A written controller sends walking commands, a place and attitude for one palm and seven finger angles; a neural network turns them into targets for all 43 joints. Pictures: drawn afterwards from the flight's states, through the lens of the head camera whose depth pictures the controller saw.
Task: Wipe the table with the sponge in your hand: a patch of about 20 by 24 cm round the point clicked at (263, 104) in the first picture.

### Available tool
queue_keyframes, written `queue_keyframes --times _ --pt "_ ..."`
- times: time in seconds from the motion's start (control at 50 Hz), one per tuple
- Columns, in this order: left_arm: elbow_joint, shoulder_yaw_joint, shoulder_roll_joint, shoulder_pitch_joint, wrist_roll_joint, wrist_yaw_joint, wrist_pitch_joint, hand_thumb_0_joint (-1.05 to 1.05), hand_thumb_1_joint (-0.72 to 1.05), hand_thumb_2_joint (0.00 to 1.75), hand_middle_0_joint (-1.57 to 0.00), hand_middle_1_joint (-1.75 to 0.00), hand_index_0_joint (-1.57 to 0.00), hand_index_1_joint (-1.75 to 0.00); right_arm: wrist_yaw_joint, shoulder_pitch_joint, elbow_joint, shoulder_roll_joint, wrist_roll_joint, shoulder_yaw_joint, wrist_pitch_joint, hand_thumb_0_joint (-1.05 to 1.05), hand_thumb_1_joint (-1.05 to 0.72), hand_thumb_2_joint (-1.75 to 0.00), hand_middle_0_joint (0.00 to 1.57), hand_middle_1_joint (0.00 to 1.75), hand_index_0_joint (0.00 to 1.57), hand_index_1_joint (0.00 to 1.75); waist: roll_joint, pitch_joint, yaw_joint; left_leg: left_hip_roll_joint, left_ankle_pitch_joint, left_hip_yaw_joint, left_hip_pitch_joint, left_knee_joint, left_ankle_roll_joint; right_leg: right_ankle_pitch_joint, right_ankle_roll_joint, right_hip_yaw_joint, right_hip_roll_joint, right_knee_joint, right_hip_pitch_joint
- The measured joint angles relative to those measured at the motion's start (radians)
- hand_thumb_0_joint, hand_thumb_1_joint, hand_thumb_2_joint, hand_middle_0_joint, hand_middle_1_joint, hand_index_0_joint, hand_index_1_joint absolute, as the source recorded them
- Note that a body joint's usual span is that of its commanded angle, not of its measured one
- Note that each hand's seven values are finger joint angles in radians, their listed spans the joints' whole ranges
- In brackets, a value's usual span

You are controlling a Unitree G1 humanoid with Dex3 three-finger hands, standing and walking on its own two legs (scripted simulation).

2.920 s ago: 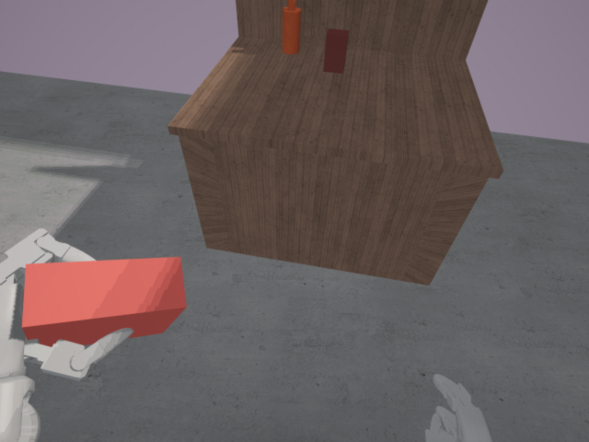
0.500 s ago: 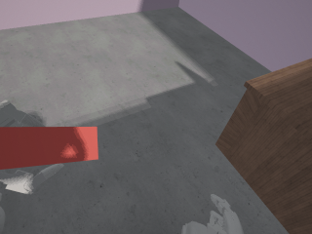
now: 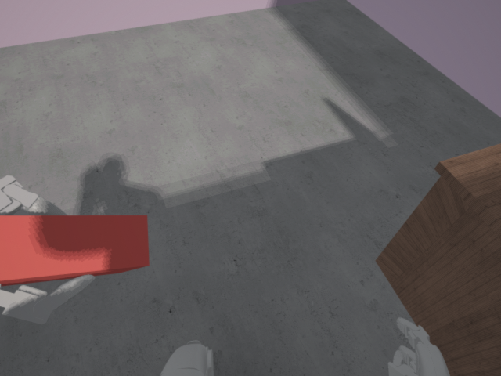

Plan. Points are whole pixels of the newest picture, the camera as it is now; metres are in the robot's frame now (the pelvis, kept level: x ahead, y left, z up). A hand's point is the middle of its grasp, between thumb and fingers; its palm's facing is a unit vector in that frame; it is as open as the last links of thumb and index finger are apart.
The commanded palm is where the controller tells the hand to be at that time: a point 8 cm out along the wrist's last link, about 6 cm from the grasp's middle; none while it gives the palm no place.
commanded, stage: walk to a spot facing it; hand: left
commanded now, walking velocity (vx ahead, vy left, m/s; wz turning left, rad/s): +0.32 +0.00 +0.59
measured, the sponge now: (93, 249) +0.23 +0.19 +0.16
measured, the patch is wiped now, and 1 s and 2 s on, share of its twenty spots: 0.00 0.00 0.00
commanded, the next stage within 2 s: none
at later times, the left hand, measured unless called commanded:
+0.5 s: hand (14, 184) +0.29 +0.28 +0.21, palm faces +0.58 -0.65 -0.48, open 9.7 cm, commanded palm +0.24 +0.31 +0.18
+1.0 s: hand (34, 171) +0.33 +0.30 +0.17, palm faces +0.71 -0.50 -0.50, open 9.7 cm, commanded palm +0.26 +0.31 +0.18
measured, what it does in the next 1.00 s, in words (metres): walks ahead, turning left: left foot, then right foot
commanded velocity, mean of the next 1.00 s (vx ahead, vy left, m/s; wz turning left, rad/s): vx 0.16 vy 0.00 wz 0.56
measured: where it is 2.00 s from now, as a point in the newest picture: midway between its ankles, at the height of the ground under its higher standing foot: (290, 363)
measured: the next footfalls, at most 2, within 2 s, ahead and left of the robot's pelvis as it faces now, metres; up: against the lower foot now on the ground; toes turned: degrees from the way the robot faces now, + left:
left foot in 0.18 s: +0.17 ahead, +0.13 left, +0.00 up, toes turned +15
right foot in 0.60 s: +0.28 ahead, -0.13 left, +0.00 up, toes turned +7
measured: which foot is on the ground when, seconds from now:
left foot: up 0.00-0.16, down 0.18-0.60, up 0.62-0.98, down 1.00-1.00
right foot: down 0.00-0.16, up 0.18-0.58, down 0.60-1.00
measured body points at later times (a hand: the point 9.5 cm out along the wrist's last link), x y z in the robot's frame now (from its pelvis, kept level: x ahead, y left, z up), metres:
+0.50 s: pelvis +0.15 +0.00 +0.00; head +0.17 +0.00 +0.45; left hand +0.25 +0.31 +0.23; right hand +0.35 -0.15 -0.10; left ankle +0.13 +0.12 -0.74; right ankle +0.22 -0.15 -0.69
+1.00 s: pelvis +0.25 -0.02 -0.02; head +0.30 +0.01 +0.43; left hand +0.29 +0.32 +0.20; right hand +0.53 -0.17 -0.09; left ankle +0.23 +0.08 -0.74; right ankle +0.24 -0.13 -0.74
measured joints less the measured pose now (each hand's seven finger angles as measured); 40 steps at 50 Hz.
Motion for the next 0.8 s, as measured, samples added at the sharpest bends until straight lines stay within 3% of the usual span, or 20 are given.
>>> queue_keyframes --times 0.1,0.16,0.18,0.22,0.26,0.3,0.36,0.42,0.52,0.58,0.6,0.64,0.7,0.74,0.8 --pt "0.005 0.009 -0.026 -0.004 -0.006 0.029 0.013 -0.01 -0.45 0.98 -0.80 -1.32 -0.80 -1.32 0.001 0.034 -0.021 0.007 -0.001 -0.002 0.002 0.02 -0.90 -0.90 0.20 0.30 0.20 0.30 -0.024 -0.011 0.030 -0.011 -0.010 0.081 0.074 -0.253 0.017 -0.068 0.030 -0.026 -0.034 0.025 0.041" --pt "-0.007 -0.010 -0.056 -0.012 -0.004 0.044 0.031 -0.01 -0.45 0.98 -0.80 -1.32 -0.80 -1.32 -0.003 0.040 -0.034 0.019 -0.003 0.011 -0.002 0.02 -0.90 -0.90 0.20 0.30 0.20 0.30 -0.049 -0.019 0.045 -0.057 0.028 0.127 0.166 -0.388 0.038 -0.157 0.055 -0.022 -0.084 0.169 0.020" --pt "-0.012 -0.014 -0.064 -0.022 -0.002 0.047 0.032 -0.01 -0.45 0.98 -0.80 -1.32 -0.80 -1.32 -0.006 0.031 -0.039 0.022 -0.005 0.013 -0.006 0.02 -0.90 -0.90 0.20 0.30 0.20 0.30 -0.046 -0.017 0.043 -0.066 0.087 0.123 0.186 -0.408 0.074 -0.180 0.059 -0.008 -0.102 0.285 -0.018" --pt "0.009 -0.031 -0.061 -0.084 0.006 0.047 0.036 -0.01 -0.45 0.98 -0.80 -1.32 -0.80 -1.32 -0.008 -0.012 -0.026 0.057 -0.007 0.017 -0.018 0.02 -0.90 -0.90 0.20 0.30 0.20 0.30 -0.047 0.017 0.025 -0.072 0.059 0.098 0.172 -0.316 0.109 -0.241 0.070 0.104 -0.078 0.582 -0.123" --pt "0.031 -0.042 -0.034 -0.144 0.017 0.028 0.044 -0.01 -0.45 0.98 -0.80 -1.33 -0.80 -1.32 0.005 -0.044 -0.009 0.098 -0.004 0.041 -0.027 0.02 -0.90 -0.90 0.20 0.30 0.20 0.30 -0.045 0.034 0.005 -0.076 0.021 0.056 0.179 -0.295 0.106 -0.244 0.075 0.180 -0.030 0.790 -0.228" --pt "0.016 -0.033 -0.004 -0.165 0.018 0.011 0.051 -0.01 -0.45 0.98 -0.80 -1.33 -0.80 -1.32 0.021 -0.058 -0.003 0.134 0.003 0.065 -0.033 0.02 -0.90 -0.90 0.20 0.30 0.20 0.30 -0.038 0.034 -0.006 -0.074 0.024 0.018 0.190 -0.321 0.091 -0.203 0.083 0.210 -0.014 0.854 -0.322" --pt "-0.061 0.015 0.027 -0.109 -0.003 0.003 0.031 -0.01 -0.45 0.98 -0.80 -1.33 -0.80 -1.32 0.036 -0.054 -0.005 0.171 0.008 0.089 -0.051 0.02 -0.90 -0.90 0.20 0.30 0.20 0.30 -0.017 0.021 -0.004 -0.061 0.046 -0.020 0.213 -0.385 0.075 -0.117 0.096 0.220 -0.021 0.769 -0.412" --pt "-0.105 0.045 0.020 -0.026 -0.024 -0.002 0.003 -0.01 -0.45 0.98 -0.80 -1.33 -0.80 -1.32 0.044 -0.023 -0.002 0.176 0.011 0.094 -0.063 0.02 -0.90 -0.90 0.21 0.30 0.21 0.30 0.024 -0.007 0.017 -0.045 0.062 -0.055 0.248 -0.453 0.060 -0.050 0.109 0.202 -0.029 0.594 -0.420" --pt "0.000 0.021 -0.034 0.005 -0.024 -0.013 0.005 -0.01 -0.45 0.98 -0.80 -1.33 -0.80 -1.33 0.025 0.029 0.026 0.141 0.011 0.084 -0.067 0.01 -0.90 -0.90 0.21 0.30 0.21 0.30 0.085 -0.059 0.064 -0.031 0.054 -0.113 0.301 -0.508 0.033 -0.062 0.125 0.164 -0.005 0.340 -0.312" --pt "0.103 -0.004 -0.068 -0.041 -0.012 -0.011 0.040 -0.01 -0.45 0.98 -0.80 -1.33 -0.80 -1.33 0.006 0.038 0.038 0.113 0.010 0.078 -0.064 0.02 -0.90 -0.90 0.21 0.30 0.21 0.30 0.090 -0.066 0.080 -0.035 -0.002 -0.147 0.297 -0.440 0.015 -0.054 0.125 0.133 0.027 0.147 -0.189" --pt "0.122 -0.013 -0.072 -0.061 -0.005 -0.009 0.056 -0.01 -0.45 0.98 -0.80 -1.33 -0.80 -1.33 0.001 0.040 0.036 0.105 0.012 0.076 -0.063 0.02 -0.90 -0.90 0.21 0.30 0.21 0.30 0.078 -0.067 0.079 -0.042 -0.047 -0.151 0.273 -0.375 0.028 -0.004 0.107 0.130 0.028 0.075 -0.152" --pt "0.165 -0.063 -0.116 -0.124 0.007 -0.009 0.090 -0.01 -0.45 0.98 -0.80 -1.33 -0.80 -1.33 -0.009 0.012 0.066 0.065 0.009 0.066 -0.056 0.02 -0.90 -0.90 0.21 0.30 0.21 0.30 0.088 -0.044 0.073 -0.053 -0.182 -0.165 0.180 -0.102 0.034 0.038 0.044 0.096 0.018 0.141 -0.159" --pt "0.166 -0.126 -0.159 -0.148 0.013 -0.010 0.116 -0.01 -0.45 0.98 -0.80 -1.33 -0.80 -1.33 -0.010 -0.027 0.101 0.018 -0.007 0.049 -0.039 0.02 -0.90 -0.90 0.21 0.30 0.21 0.30 0.066 -0.012 0.057 -0.072 -0.168 -0.125 0.063 0.231 0.007 -0.016 0.014 0.058 -0.013 0.157 -0.122" --pt "0.110 -0.130 -0.144 -0.110 0.013 -0.012 0.106 -0.01 -0.45 0.98 -0.80 -1.33 -0.80 -1.33 -0.012 -0.052 0.087 0.006 -0.008 0.038 -0.030 0.02 -0.90 -0.90 0.21 0.30 0.21 0.30 0.040 0.011 0.039 -0.062 -0.141 -0.089 0.022 0.313 -0.012 -0.013 0.015 0.048 -0.025 0.125 -0.095" --pt "0.014 -0.091 -0.074 -0.048 0.007 -0.008 0.073 -0.01 -0.45 0.98 -0.80 -1.33 -0.79 -1.33 -0.022 -0.073 0.032 0.004 -0.008 0.020 -0.021 0.02 -0.90 -0.90 0.20 0.30 0.20 0.30 0.007 0.041 0.008 -0.040 -0.114 -0.045 0.010 0.228 -0.028 0.000 0.013 0.025 -0.038 0.071 -0.063"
